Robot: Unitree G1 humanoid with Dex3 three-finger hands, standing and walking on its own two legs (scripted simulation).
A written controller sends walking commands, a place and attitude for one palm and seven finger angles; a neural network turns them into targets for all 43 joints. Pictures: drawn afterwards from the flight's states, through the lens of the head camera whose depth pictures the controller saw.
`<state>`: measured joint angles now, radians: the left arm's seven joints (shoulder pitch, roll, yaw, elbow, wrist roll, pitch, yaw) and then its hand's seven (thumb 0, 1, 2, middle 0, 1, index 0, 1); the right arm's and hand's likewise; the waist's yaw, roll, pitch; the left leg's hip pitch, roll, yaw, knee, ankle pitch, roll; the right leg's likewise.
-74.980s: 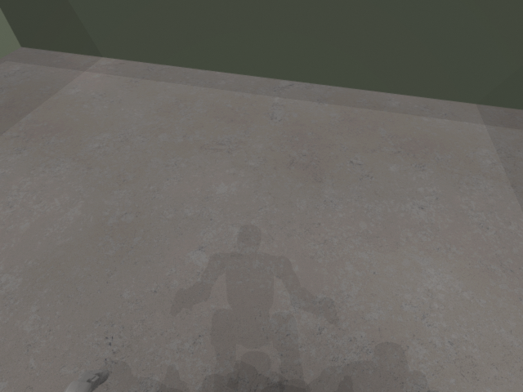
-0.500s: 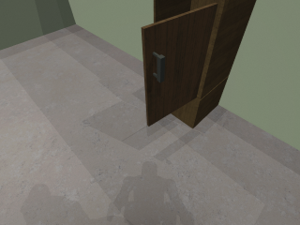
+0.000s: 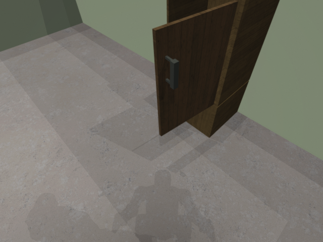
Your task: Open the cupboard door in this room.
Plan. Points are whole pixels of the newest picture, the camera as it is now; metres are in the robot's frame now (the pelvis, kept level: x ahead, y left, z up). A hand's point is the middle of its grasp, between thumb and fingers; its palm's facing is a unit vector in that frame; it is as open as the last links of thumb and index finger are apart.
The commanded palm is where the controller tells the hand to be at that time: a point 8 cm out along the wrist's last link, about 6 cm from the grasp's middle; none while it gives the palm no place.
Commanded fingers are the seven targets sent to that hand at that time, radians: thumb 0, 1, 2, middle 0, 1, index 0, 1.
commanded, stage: look to check the result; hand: left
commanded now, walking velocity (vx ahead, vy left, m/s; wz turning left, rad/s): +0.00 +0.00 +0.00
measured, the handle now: (170, 72) +0.71 +0.01 +0.01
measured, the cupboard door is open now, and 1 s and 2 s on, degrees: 82 82 82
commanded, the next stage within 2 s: stand and wait in 0.04 s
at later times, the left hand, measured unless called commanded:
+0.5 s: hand out of the picture +0.08 +0.22 -0.16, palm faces -0.02 -0.95 -0.33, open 7.4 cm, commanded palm none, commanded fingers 0.00 0.90 0.90 -0.20 -0.30 -0.20 -0.30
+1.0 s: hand out of the picture +0.08 +0.22 -0.16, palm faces -0.02 -0.94 -0.33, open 7.4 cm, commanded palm none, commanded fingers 0.00 0.90 0.90 -0.20 -0.30 -0.20 -0.30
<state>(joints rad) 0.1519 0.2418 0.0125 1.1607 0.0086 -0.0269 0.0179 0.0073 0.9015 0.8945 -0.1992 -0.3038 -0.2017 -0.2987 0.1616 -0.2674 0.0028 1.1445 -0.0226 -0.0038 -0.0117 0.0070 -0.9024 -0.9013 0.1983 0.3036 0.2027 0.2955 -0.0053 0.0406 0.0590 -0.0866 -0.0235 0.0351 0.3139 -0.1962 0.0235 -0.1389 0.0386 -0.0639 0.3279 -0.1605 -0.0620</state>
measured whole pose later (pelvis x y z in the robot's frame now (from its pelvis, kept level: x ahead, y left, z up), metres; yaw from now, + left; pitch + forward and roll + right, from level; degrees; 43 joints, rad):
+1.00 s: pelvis +0.01 -0.01 +0.00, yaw +0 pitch -2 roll +0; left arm 0.11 0.29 0.01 1.15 0.01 -0.03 0.01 0.01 0.90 0.89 -0.20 -0.30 -0.20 -0.30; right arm 0.14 -0.32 0.00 1.14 -0.02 0.00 -0.01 0.01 -0.90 -0.90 0.20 0.30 0.20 0.30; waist -0.01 0.03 0.06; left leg -0.07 0.00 0.04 0.29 -0.20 0.00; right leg -0.10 0.07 -0.06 0.27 -0.15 -0.08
